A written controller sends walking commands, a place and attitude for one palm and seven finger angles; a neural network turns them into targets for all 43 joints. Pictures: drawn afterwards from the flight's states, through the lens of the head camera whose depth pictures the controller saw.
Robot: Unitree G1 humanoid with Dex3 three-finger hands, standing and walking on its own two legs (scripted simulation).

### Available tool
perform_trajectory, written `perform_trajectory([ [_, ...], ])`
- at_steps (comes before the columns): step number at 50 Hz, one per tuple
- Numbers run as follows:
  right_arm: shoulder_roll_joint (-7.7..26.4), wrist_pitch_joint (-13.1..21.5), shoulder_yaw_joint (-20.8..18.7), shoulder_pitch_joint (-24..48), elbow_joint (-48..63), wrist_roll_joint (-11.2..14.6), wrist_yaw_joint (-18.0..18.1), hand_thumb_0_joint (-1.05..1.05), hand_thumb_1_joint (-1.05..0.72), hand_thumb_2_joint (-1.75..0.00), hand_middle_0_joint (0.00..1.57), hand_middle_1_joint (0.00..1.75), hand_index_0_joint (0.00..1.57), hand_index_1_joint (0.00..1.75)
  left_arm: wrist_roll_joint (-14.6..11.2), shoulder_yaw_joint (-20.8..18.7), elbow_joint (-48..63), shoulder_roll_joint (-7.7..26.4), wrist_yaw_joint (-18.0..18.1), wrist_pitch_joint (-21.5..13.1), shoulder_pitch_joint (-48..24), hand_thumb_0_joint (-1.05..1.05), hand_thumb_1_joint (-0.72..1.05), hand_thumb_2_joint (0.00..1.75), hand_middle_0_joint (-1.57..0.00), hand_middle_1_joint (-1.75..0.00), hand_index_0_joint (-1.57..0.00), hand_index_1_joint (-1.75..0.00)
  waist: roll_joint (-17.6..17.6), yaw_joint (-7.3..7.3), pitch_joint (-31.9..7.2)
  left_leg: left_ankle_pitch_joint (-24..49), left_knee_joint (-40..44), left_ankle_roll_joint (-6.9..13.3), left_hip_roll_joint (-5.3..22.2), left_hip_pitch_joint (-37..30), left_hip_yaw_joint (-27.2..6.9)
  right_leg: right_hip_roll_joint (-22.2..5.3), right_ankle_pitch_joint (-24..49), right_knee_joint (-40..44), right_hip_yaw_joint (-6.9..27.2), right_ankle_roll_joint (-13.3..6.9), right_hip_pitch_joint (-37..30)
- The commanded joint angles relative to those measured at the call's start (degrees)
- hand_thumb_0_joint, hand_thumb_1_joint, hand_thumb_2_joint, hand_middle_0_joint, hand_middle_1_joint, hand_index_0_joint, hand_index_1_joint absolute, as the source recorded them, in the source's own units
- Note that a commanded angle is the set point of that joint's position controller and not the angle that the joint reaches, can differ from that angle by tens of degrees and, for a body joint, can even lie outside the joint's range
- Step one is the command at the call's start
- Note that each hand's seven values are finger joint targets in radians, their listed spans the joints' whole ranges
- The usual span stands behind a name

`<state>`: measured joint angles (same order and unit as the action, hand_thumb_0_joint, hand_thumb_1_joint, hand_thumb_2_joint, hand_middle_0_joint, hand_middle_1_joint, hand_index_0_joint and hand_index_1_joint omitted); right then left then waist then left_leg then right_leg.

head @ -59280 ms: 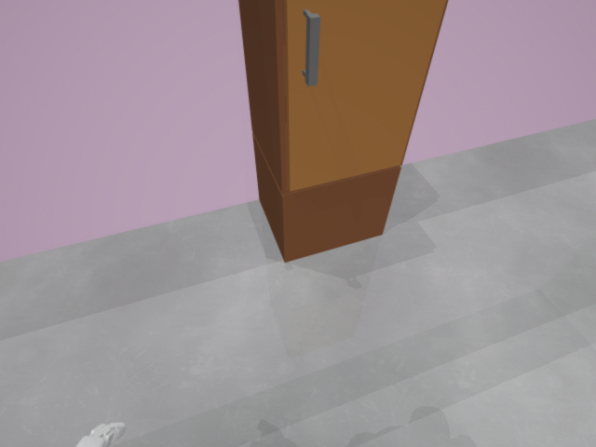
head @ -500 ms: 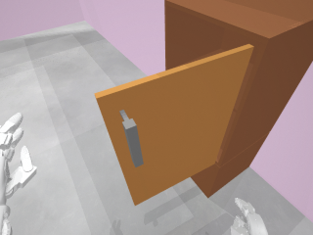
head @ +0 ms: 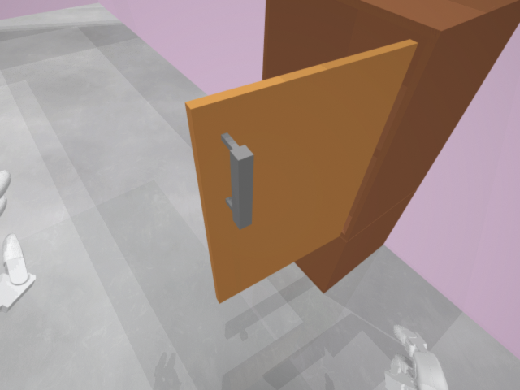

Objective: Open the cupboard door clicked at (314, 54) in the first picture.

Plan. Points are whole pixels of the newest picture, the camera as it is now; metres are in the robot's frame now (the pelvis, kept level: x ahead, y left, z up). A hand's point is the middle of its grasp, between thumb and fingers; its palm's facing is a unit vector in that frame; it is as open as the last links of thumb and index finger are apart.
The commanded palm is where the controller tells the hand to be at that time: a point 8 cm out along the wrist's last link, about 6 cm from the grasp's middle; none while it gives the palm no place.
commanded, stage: step back with the hand held close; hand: left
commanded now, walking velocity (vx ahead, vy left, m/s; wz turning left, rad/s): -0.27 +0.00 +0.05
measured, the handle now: (235, 182) +0.38 +0.07 +0.13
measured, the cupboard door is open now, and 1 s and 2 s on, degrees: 84 84 84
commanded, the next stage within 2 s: stop stepping back and stand still in 0.48 s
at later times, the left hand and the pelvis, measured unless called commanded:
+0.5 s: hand out of the picture +0.10 +0.30 +0.18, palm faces +0.50 -0.73 -0.46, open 7.4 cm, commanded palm +0.03 +0.32 +0.19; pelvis -0.09 +0.02 -0.01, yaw +2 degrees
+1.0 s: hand out of the picture +0.02 +0.28 +0.17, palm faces +0.49 -0.79 -0.37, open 7.4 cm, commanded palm -0.04 +0.29 +0.19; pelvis -0.21 +0.00 -0.01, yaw -4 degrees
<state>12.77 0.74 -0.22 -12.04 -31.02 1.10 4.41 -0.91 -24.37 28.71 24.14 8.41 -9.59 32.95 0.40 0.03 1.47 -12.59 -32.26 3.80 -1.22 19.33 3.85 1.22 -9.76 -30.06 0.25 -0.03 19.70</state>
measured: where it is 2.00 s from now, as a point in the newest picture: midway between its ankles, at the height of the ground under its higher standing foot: outside the picture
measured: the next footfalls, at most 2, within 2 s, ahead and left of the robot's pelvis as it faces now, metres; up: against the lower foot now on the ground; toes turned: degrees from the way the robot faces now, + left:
right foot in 0.74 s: -0.31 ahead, -0.10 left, +0.00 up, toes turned -4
left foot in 0.90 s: -0.07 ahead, +0.06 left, +0.00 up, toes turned -1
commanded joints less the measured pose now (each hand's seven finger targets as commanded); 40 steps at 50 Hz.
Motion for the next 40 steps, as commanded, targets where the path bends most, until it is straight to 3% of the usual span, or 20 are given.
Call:
perform_trajectory([
  [1,8.77,4.53,-3.2,5.14,8.22,-0.47,1.16,0.0,-0.9,-0.9,0.2,0.3,0.2,0.3,1.33,-7.45,12.3,9.63,1.77,-4.7,-5.55,0.0,0.9,0.9,-0.2,-0.3,-0.2,-0.3,-8.52,0.44,-3.7,-26.14,18.36,3.13,12.51,24.18,-14.62,-0.72,-1.99,-8.86,3.51,1.0,-20.49],
  [4,8.53,5.72,-3.17,4.71,7.92,-0.75,1.14,0.0,-0.9,-0.9,0.2,0.3,0.2,0.3,1.92,-7.3,11.56,8.69,1.66,-5.26,-8.1,0.0,0.9,0.9,-0.2,-0.3,-0.2,-0.3,-8.12,0.3,-2.95,-28.97,18.13,4.18,14.09,28.68,-15.37,0.01,-2.96,-13.08,3.36,1.2,-22.56],
  [6,8.44,6.11,-3.5,4.28,7.59,-0.58,0.94,0.0,-0.9,-0.9,0.2,0.3,0.2,0.3,1.96,-8.12,11.69,9.85,1.62,-5.71,-8.59,0.0,0.9,0.9,-0.2,-0.3,-0.2,-0.3,-5.62,0.06,-2.84,-27.52,13.12,3.32,11.12,25.61,-13.46,-1.36,-2.71,-9.07,7.09,-0.15,-18.57],
  [8,7.67,6.41,-3.5,3.64,7.36,-0.66,0.49,0.0,-0.9,-0.9,0.2,0.3,0.2,0.3,1.49,-7.35,12.25,8.85,1.36,-6.08,-8.26,0.0,0.9,0.9,-0.2,-0.3,-0.2,-0.3,0.5,-0.54,-2.72,-27.45,5.1,1.28,6.57,18.95,-10.23,-4.98,-11.48,0.31,13.77,-2.12,-8.28],
  [11,6.7,5.94,-3.4,2.52,3.8,-1.3,-0.48,0.0,-0.9,-0.9,0.2,0.3,0.2,0.3,0.37,-7.02,13.14,10.03,2.12,-6.26,-8.17,0.0,0.9,0.9,-0.2,-0.3,-0.2,-0.3,8.19,-1.25,-3.29,-14.92,-16.03,-3.11,1.5,-1.96,-6.06,-15.9,-21.23,15.06,24.09,-8.36,14.55],
  [13,5.61,5.77,-2.6,3.63,4.08,-1.34,-0.88,0.0,-0.9,-0.9,0.2,0.3,0.2,0.3,0.23,-6.37,13.42,9.79,2.24,-6.31,-8.06,0.0,0.9,0.9,-0.2,-0.3,-0.2,-0.3,9.88,-1.5,-5.64,-11.7,-14.17,-2.97,2.04,-4.14,-6.21,-15.92,-12.78,11.98,18.99,-7.22,12.85],
  [15,6.27,5.65,-2.7,4.12,4.8,-0.97,-0.53,0.0,-0.9,-0.9,0.2,0.3,0.2,0.3,-0.28,-8.0,13.49,10.77,2.17,-6.25,-6.83,0.0,0.9,0.9,-0.2,-0.3,-0.2,-0.3,4.76,-1.34,-5.14,-11.39,-0.29,-2.09,3.48,-2.2,-7.92,-10.53,-10.76,5.58,13.13,-3.72,10.07],
  [17,8.47,6.4,-3.16,6.15,6.12,-1.22,0.57,0.0,-0.9,-0.9,0.2,0.3,0.2,0.3,0.3,-9.65,17.04,10.83,2.62,-7.75,-6.22,0.0,0.9,0.9,-0.2,-0.3,-0.2,-0.3,-19.25,-0.23,-4.53,-20.38,17.63,3.25,16.51,14.79,-22.54,0.33,-11.03,-16.3,2.92,0.7,-2.43],
  [18,6.79,7.48,-3.02,5.65,5.62,-1.99,0.56,0.0,-0.9,-0.9,0.2,0.3,0.2,0.3,0.64,-10.76,16.75,11.24,2.76,-8.0,-6.08,0.0,0.9,0.9,-0.2,-0.3,-0.2,-0.3,-22.72,-0.58,-6.9,-24.29,24.55,6.03,22.53,20.67,-27.44,3.05,-15.9,-33.52,2.08,1.29,-7.93],
  [19,6.17,8.33,-3.37,4.83,4.92,-2.33,0.34,0.0,-0.9,-0.9,0.2,0.3,0.2,0.3,0.99,-11.77,17.82,12.34,2.95,-8.31,-7.5,0.0,0.9,0.9,-0.2,-0.3,-0.2,-0.3,-17.53,-0.79,-6.74,-22.81,24.94,6.61,24.05,21.99,-26.71,2.66,-17.01,-42.18,4.76,1.06,-7.76],
  [21,6.88,8.87,-4.44,4.45,4.14,-1.31,-0.32,0.0,-0.9,-0.9,0.2,0.3,0.2,0.3,-0.29,-12.06,15.51,12.7,2.78,-8.29,-4.37,0.0,0.9,0.9,-0.2,-0.3,-0.2,-0.3,-6.67,-0.11,-8.56,-17.02,19.72,5.23,22.41,14.41,-22.07,3.01,-17.96,-42.06,5.19,1.11,-2.88],
  [22,6.6,9.37,-4.42,4.96,3.93,-1.42,-0.43,0.0,-0.9,-0.9,0.2,0.3,0.2,0.3,-0.7,-10.3,15.6,10.35,2.82,-7.58,-3.66,0.0,0.9,0.9,-0.2,-0.3,-0.2,-0.3,-5.33,-0.17,-7.84,-12.35,18.53,4.96,20.84,8.92,-19.64,2.51,-18.39,-40.47,4.21,1.49,1.66],
  [28,6.18,10.94,-3.09,5.26,0.94,-1.66,-1.04,0.0,-0.9,-0.9,0.2,0.3,0.2,0.3,-1.74,-3.39,18.23,6.89,2.26,-6.36,-8.9,0.0,0.9,0.9,-0.2,-0.3,-0.2,-0.3,-15.18,-0.52,-11.91,-11.05,24.91,-0.16,16.69,-5.4,-13.83,3.49,-22.82,-22.25,-2.01,0.95,-1.78],
  [33,4.61,10.63,-2.13,4.93,2.62,-1.27,-1.59,0.0,-0.9,-0.9,0.2,0.3,0.2,0.3,-3.21,-7.18,18.6,10.88,1.37,-6.52,-4.34,0.0,0.9,0.9,-0.2,-0.3,-0.2,-0.3,-18.45,0.72,-15.89,-9.19,24.64,-7.0,9.4,-12.0,-6.81,6.59,-24.26,4.08,-8.41,-2.06,-11.28],
  [34,4.29,10.0,-1.84,5.49,3.17,-1.19,-1.7,0.0,-0.9,-0.9,0.2,0.3,0.2,0.3,-3.55,-9.38,18.84,12.93,1.11,-6.51,-2.03,0.0,0.9,0.9,-0.2,-0.3,-0.2,-0.3,-16.34,0.89,-15.09,-6.54,20.44,-8.51,7.08,-10.97,-3.81,5.55,-20.65,12.66,-7.95,-3.03,-12.75],
  [36,3.48,7.95,-1.09,4.88,2.93,-1.32,-1.88,0.0,-0.9,-0.9,0.2,0.3,0.2,0.3,-3.75,-15.25,20.76,18.46,0.87,-7.17,2.79,0.0,0.9,0.9,-0.2,-0.3,-0.2,-0.3,-2.82,0.91,-13.76,0.51,-2.48,-6.14,1.78,-14.91,-1.07,-8.17,-9.12,19.9,3.35,-5.36,-0.59],
  [37,3.01,6.67,-0.5,6.07,3.39,-1.52,-1.68,0.0,-0.9,-0.9,0.2,0.3,0.2,0.3,-4.36,-15.56,22.19,18.74,0.67,-7.31,2.89,0.0,0.9,0.9,-0.2,-0.3,-0.2,-0.3,4.27,1.07,-11.86,-0.8,-11.88,-5.27,1.44,-9.67,-1.73,-14.35,-2.08,19.11,8.18,-6.51,1.11],
  [38,3.58,6.58,-0.24,7.29,4.78,-1.49,-1.64,0.0,-0.9,-0.9,0.2,0.3,0.2,0.3,-4.45,-18.12,23.94,21.18,0.93,-7.41,1.76,0.0,0.9,0.9,-0.2,-0.3,-0.2,-0.3,4.34,1.58,-11.92,-3.1,-17.77,-4.94,2.24,-0.75,-2.36,-17.94,7.0,16.73,10.89,-8.52,-2.56],
  [39,3.52,7.49,0.02,6.71,4.91,-1.64,-2.37,0.0,-0.9,-0.9,0.2,0.3,0.2,0.3,-4.19,-18.74,21.62,21.96,0.78,-7.28,1.09,0.0,0.9,0.9,-0.2,-0.3,-0.2,-0.3,6.19,1.06,-12.62,-3.57,-19.78,-5.45,3.42,7.07,-2.59,-20.59,8.76,16.48,14.75,-11.64,-8.3],
  [40,4.42,7.13,-1.96,4.69,3.42,-0.19,-1.93,0.0,-0.9,-0.9,0.2,0.3,0.2,0.3,-4.82,-13.2,16.12,13.59,-0.01,-5.91,1.99,0.0,0.9,0.9,-0.2,-0.3,-0.2,-0.3,9.5,-0.28,-7.6,-0.33,-18.86,-4.84,1.57,13.65,-3.19,-13.11,22.69,11.5,7.9,-5.5,-15.34],
])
